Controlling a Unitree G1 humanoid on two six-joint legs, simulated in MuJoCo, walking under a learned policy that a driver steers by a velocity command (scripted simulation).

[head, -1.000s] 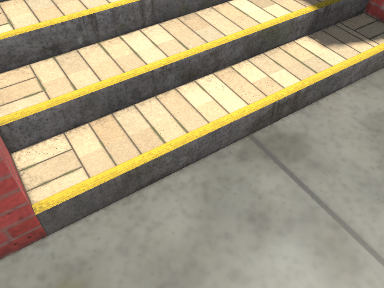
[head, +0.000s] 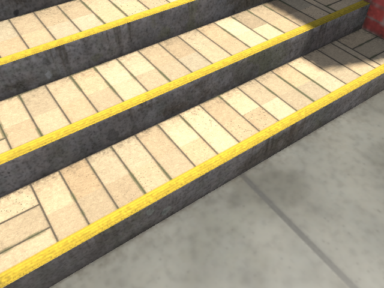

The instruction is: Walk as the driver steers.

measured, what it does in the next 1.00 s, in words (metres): walks ahead: right foot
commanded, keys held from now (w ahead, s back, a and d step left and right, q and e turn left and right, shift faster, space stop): no key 0.04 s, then w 0.20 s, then no key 0.76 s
